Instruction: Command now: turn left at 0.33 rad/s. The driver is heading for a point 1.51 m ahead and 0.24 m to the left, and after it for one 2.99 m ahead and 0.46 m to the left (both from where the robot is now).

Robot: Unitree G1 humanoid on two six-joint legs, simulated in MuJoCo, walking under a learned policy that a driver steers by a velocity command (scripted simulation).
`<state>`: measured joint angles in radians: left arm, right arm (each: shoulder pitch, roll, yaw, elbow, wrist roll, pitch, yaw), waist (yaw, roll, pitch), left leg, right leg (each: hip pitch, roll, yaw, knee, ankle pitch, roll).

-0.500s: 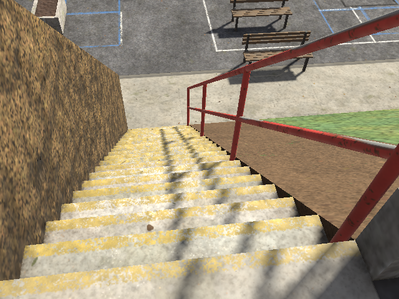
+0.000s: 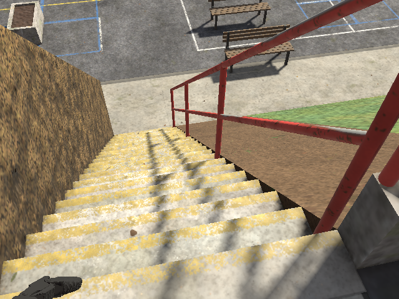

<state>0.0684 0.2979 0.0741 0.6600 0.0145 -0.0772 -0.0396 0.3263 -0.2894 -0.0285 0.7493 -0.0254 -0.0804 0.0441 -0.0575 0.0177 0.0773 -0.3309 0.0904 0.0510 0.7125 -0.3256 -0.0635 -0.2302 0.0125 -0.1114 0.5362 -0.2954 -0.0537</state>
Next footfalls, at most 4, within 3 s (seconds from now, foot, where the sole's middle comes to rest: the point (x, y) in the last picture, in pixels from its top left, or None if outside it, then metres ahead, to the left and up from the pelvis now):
0.04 left None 0.05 0.13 -0.77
0.48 right None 0.04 -0.11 -0.77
0.80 left None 0.01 0.14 -0.77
1.86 right None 0.38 -0.04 -0.77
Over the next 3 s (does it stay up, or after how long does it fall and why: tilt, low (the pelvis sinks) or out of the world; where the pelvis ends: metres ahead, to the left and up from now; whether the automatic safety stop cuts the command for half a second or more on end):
stays up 0.67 0.07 -0.22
